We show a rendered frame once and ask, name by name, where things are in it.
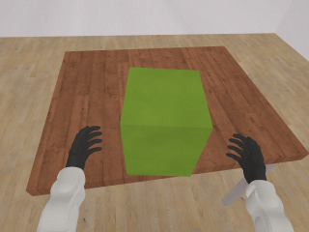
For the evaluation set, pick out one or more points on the right robot forearm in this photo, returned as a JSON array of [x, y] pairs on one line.
[[266, 208]]

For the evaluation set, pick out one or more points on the left robot hand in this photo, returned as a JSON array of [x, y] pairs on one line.
[[79, 151]]

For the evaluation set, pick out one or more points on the right robot hand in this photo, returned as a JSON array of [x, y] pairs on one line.
[[251, 159]]

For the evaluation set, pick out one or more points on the table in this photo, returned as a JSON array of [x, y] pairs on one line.
[[90, 91]]

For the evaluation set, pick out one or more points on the carton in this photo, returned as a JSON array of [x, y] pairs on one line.
[[165, 122]]

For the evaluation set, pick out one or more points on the left robot forearm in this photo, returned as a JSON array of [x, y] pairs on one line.
[[60, 213]]

